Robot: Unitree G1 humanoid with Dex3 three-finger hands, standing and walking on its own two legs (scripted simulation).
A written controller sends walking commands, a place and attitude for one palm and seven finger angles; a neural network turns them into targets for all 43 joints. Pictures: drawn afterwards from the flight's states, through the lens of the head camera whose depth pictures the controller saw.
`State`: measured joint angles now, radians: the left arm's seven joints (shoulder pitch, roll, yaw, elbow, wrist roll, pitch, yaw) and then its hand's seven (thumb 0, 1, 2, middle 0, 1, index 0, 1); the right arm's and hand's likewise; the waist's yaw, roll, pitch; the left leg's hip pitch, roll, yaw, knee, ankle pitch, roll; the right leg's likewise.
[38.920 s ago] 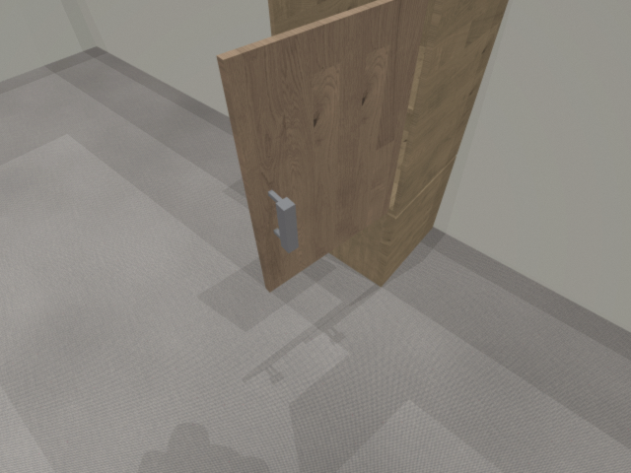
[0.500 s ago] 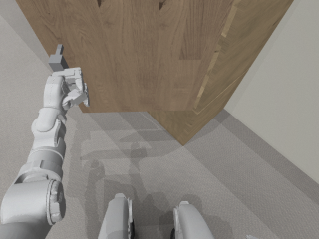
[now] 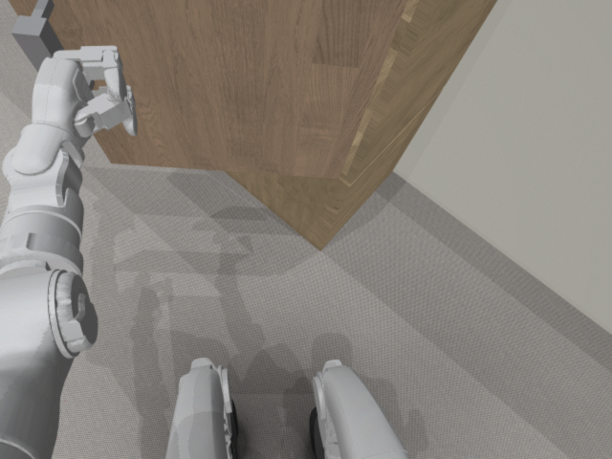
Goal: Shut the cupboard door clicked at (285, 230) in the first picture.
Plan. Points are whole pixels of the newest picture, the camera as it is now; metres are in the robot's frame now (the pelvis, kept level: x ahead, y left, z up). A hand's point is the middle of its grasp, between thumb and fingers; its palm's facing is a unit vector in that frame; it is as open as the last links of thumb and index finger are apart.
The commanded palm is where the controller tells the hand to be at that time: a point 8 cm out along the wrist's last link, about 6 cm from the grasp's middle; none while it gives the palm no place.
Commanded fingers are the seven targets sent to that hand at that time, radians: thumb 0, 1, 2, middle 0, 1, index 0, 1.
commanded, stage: push the door shut along its arc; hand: left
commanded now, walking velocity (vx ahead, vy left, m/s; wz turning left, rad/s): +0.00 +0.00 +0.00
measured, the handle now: (64, 61) +0.60 +0.25 +0.07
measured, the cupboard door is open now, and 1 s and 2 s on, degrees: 40 31 31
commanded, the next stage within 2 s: pull the fist back off the door in 0.64 s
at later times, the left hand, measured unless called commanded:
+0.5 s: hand (155, 69) +0.58 +0.15 +0.08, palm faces -0.25 -0.97 -0.04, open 2.9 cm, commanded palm +0.60 +0.16 +0.07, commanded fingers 0.00 0.90 0.90 -1.30 -1.50 -1.30 -1.50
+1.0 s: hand (165, 64) +0.61 +0.14 +0.06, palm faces +0.16 -0.99 -0.05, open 3.1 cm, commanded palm +0.58 +0.14 +0.07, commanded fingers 0.00 0.90 0.90 -1.30 -1.50 -1.30 -1.50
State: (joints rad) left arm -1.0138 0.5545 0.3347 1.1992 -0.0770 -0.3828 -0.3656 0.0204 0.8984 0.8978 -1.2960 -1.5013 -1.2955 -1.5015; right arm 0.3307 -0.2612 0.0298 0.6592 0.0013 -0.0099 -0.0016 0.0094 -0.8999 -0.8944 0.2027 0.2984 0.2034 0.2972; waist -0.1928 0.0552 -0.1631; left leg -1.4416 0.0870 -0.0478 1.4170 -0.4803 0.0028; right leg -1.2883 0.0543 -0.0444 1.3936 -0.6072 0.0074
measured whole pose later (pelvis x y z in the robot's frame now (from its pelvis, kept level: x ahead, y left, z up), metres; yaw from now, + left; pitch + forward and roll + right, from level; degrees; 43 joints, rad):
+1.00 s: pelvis +0.00 +0.00 -0.02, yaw -1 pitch +34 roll -7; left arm -1.23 0.52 0.36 1.15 0.10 -0.24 0.10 0.02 0.87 0.90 -1.29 -1.50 -1.29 -1.50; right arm 0.41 -0.20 0.05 0.66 -0.10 -0.01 0.09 0.01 -0.90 -0.89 0.20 0.30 0.20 0.30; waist -0.26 0.07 -0.14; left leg -1.59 0.09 -0.08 1.47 -0.49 -0.01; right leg -1.42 0.07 -0.07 1.44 -0.61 0.00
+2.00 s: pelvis +0.03 -0.02 +0.06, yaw +2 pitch +20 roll -1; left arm -0.51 0.21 0.22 0.75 -0.11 -0.43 0.03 0.02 0.90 0.90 -1.30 -1.50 -1.30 -1.50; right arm 0.35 -0.21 -0.01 0.62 0.00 0.09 0.03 0.01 -0.90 -0.89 0.20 0.30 0.20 0.30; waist -0.08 0.06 -0.15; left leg -1.05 0.07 0.00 1.13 -0.43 -0.02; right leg -0.94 0.04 0.00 1.16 -0.57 -0.01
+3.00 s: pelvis +0.07 -0.01 +0.16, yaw +5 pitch -3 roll +0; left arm 0.48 0.37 0.36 -0.38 -0.08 -0.05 0.10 0.02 0.89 0.90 -0.36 -0.47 -0.36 -0.47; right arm 0.20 -0.22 0.03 0.62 0.02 -0.06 -0.07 0.02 -0.90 -0.89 0.20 0.30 0.20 0.30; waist 0.07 0.08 -0.03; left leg -0.19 0.02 0.01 0.47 -0.23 -0.01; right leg -0.06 -0.01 -0.01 0.44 -0.33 0.00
